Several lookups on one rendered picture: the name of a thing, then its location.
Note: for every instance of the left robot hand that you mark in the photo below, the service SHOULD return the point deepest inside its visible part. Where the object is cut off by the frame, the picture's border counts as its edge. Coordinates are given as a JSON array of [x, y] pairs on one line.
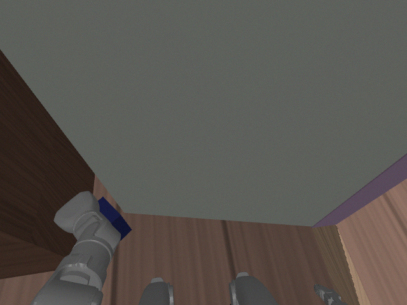
[[82, 202]]

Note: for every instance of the carton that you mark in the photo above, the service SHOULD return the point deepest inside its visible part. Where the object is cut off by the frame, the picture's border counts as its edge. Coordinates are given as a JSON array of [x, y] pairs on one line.
[[114, 217]]

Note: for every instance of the right robot hand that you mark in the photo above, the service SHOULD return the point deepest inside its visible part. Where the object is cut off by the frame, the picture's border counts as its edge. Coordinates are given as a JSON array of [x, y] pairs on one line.
[[329, 296]]

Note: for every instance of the left robot arm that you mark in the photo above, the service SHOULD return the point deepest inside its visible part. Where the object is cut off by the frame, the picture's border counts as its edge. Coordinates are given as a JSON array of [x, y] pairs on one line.
[[80, 276]]

